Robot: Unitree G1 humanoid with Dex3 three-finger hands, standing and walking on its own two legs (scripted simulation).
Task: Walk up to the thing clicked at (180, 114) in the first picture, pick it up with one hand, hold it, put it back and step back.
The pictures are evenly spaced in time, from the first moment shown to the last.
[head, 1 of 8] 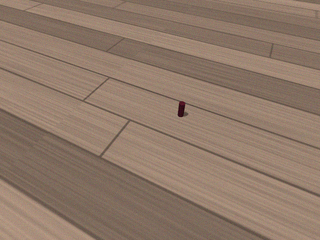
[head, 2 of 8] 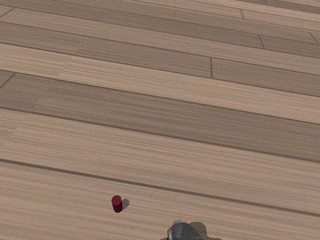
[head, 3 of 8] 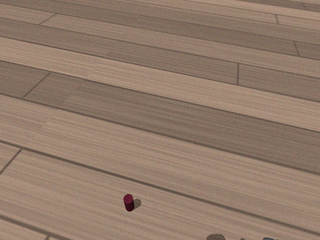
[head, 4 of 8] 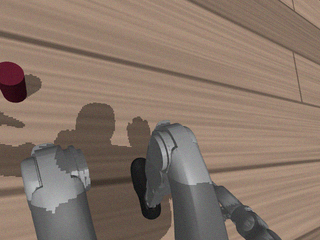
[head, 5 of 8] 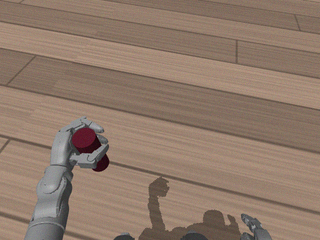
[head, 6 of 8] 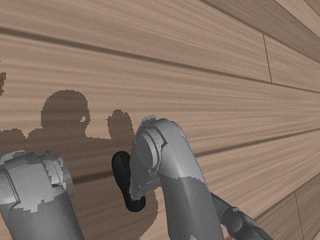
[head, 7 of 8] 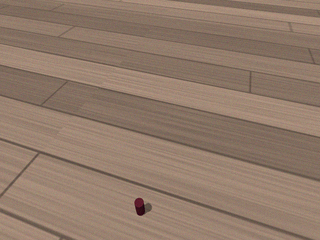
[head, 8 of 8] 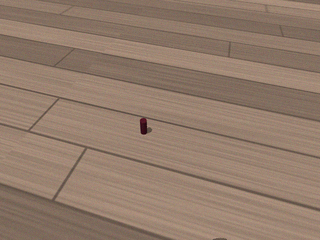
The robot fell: no
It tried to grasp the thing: yes
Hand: left
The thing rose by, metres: 0.69
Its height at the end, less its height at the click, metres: +0.00
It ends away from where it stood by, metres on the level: 0.01
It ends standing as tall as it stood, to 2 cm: yes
